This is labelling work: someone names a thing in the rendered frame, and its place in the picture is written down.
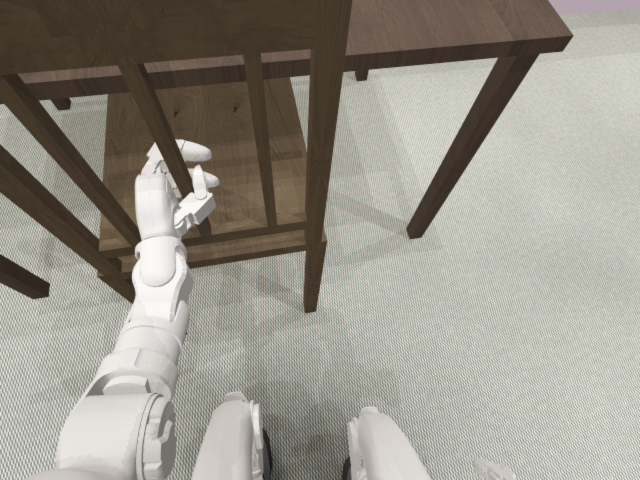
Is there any chair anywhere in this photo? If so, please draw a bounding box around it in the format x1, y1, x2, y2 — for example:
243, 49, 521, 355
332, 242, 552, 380
0, 0, 352, 335

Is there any robot left thigh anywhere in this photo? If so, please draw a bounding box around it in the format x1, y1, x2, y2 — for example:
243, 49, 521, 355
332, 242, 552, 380
191, 399, 263, 480

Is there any right robot hand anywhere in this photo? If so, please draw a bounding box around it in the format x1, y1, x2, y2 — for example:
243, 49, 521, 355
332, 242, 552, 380
473, 458, 516, 480

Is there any table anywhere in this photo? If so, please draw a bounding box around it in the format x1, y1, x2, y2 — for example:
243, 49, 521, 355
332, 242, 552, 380
0, 0, 574, 299

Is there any robot right thigh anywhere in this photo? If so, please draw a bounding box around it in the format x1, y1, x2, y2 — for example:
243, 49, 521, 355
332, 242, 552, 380
347, 413, 432, 480

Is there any left robot upper arm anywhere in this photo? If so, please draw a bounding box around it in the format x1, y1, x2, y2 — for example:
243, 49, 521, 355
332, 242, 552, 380
23, 393, 176, 480

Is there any robot left forearm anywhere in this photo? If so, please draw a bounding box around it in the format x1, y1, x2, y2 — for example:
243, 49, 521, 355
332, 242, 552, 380
55, 236, 194, 469

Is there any left robot hand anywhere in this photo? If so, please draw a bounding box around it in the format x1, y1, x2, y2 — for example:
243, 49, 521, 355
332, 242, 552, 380
135, 139, 220, 241

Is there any robot thigh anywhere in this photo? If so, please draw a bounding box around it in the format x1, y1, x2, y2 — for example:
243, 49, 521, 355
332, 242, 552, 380
347, 413, 432, 480
191, 399, 263, 480

